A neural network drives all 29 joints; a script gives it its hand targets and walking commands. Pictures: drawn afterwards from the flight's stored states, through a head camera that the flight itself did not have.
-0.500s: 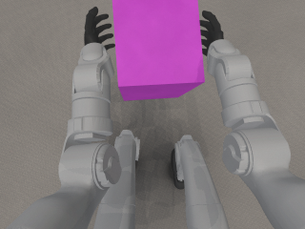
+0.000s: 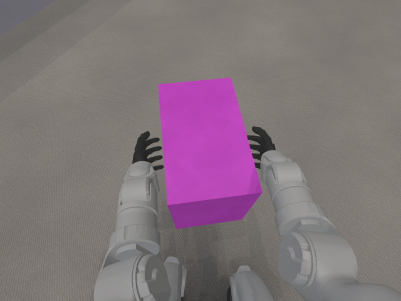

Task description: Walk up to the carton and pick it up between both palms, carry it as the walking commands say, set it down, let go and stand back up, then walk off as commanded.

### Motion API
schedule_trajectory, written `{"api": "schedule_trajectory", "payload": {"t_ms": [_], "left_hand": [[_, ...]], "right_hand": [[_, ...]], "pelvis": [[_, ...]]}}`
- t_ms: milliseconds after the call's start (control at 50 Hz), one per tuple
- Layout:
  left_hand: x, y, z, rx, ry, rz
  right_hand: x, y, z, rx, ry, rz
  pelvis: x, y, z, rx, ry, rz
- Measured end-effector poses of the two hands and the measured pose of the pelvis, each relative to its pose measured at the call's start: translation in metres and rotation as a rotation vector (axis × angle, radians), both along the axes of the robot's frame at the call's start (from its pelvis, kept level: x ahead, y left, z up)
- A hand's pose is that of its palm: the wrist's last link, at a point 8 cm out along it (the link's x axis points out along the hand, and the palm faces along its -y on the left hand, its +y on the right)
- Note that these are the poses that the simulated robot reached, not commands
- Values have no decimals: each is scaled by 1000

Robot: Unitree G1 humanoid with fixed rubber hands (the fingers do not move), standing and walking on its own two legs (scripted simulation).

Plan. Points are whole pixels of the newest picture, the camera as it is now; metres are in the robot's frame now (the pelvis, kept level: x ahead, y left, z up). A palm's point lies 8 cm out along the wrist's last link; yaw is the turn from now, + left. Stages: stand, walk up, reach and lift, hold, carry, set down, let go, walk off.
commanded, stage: reach and lift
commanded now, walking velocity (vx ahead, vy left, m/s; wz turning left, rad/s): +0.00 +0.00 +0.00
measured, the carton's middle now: (202, 156) +0.45 +0.03 -0.08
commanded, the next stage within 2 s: none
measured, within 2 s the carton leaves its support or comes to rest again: neither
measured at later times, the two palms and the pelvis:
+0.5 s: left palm (129, 162) +0.35 +0.17 +0.06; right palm (272, 155) +0.38 -0.10 +0.06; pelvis +0.02 +0.01 +0.05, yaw +0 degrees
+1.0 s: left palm (126, 153) +0.34 +0.15 +0.12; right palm (294, 148) +0.36 -0.11 +0.12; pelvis +0.02 +0.00 +0.06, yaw +1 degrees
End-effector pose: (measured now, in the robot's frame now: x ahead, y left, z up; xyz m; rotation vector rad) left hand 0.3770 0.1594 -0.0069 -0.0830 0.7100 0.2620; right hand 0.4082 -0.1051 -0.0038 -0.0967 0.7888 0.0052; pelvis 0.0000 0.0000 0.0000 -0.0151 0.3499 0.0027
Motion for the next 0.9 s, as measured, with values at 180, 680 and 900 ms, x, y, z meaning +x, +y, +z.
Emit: {"api": "schedule_trajectory", "payload": {"t_ms": [180,680,900], "left_hand": [[-13,9,24,-37,-43,71],[-29,1,93,-26,-72,8],[-37,-5,123,-20,-91,5]], "right_hand": [[-9,11,25,40,-40,-23],[-38,1,85,47,-83,-56],[-46,-5,116,52,-103,-57]], "pelvis": [[16,3,20,-5,-52,3],[15,6,55,-3,-260,11],[16,0,61,7,-343,12]]}}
